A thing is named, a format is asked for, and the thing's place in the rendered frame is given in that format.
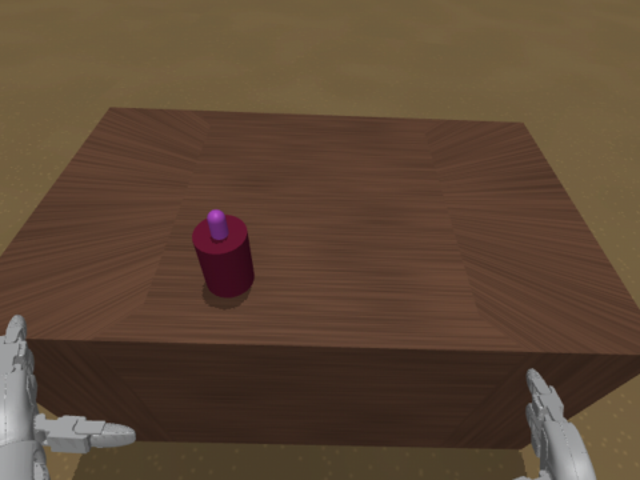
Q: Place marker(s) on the right robot hand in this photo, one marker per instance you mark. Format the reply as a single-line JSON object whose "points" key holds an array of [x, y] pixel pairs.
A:
{"points": [[557, 442]]}

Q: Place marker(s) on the left robot hand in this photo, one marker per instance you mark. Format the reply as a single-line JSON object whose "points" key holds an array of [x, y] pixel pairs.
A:
{"points": [[19, 415]]}

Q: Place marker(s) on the left robot arm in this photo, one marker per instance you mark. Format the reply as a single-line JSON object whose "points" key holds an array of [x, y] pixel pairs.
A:
{"points": [[23, 460]]}

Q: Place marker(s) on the bottle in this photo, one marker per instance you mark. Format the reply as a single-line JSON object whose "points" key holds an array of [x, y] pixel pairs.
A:
{"points": [[222, 246]]}

